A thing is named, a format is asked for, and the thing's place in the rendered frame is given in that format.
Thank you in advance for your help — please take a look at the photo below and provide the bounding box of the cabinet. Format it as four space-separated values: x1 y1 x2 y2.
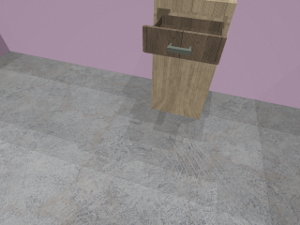
151 0 237 120

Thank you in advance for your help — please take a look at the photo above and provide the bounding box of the handle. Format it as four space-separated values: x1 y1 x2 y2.
166 43 192 55

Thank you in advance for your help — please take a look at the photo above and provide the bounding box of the drawer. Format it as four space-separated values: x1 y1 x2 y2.
142 14 227 65

